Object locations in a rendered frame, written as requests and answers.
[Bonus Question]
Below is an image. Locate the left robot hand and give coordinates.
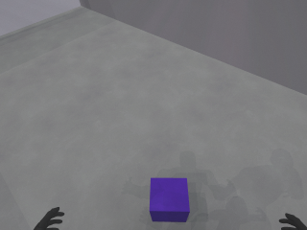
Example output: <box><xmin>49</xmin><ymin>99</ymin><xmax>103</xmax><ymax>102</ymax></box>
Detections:
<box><xmin>34</xmin><ymin>207</ymin><xmax>64</xmax><ymax>230</ymax></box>

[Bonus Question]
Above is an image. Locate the carton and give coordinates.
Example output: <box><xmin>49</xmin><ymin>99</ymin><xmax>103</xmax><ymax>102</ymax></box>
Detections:
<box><xmin>149</xmin><ymin>177</ymin><xmax>190</xmax><ymax>222</ymax></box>

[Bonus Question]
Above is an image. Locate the right robot hand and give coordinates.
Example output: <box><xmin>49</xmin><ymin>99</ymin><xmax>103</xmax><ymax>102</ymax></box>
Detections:
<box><xmin>279</xmin><ymin>213</ymin><xmax>307</xmax><ymax>230</ymax></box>

